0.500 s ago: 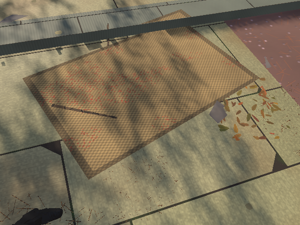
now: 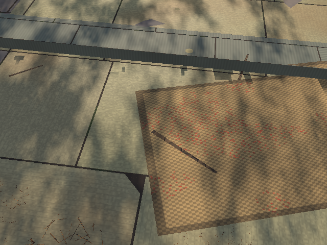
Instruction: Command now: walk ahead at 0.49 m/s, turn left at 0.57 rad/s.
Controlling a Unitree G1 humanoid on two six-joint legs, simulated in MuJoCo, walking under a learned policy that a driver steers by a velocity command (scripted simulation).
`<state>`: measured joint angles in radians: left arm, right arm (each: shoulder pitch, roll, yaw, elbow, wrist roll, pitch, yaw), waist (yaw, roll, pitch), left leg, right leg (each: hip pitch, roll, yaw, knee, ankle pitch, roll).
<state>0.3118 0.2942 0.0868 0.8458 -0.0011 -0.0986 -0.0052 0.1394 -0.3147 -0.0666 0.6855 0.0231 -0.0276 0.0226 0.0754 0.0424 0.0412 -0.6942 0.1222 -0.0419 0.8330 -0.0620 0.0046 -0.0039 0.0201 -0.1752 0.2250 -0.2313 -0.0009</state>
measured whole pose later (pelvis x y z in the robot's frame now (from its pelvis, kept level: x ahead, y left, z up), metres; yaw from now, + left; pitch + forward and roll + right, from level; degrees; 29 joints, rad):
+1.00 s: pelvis +0.59 +0.04 +0.00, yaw -12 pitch +2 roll +0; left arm 0.30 0.29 0.06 0.73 -0.02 -0.05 0.00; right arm 0.11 -0.30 -0.03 0.65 -0.02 -0.10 0.00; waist 0.05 0.02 0.04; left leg -0.66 0.10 -0.09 0.80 -0.14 -0.07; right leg -0.19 0.12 0.10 0.36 -0.20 -0.09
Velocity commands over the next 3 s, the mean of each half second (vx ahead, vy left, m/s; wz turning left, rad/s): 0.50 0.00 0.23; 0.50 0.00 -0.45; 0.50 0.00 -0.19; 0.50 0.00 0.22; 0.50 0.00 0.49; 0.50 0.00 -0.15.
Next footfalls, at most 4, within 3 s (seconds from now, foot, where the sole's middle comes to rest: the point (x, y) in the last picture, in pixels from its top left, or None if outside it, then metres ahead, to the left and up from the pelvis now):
0.16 left None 0.26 0.15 -0.78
0.72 right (188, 216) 0.59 -0.04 -0.78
1.18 left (155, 152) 0.90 0.13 -0.78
1.68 right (220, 124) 1.10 -0.19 -0.78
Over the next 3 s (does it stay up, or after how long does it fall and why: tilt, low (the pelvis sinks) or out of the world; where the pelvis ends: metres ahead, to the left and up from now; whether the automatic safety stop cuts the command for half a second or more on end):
stays up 1.70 -0.08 0.08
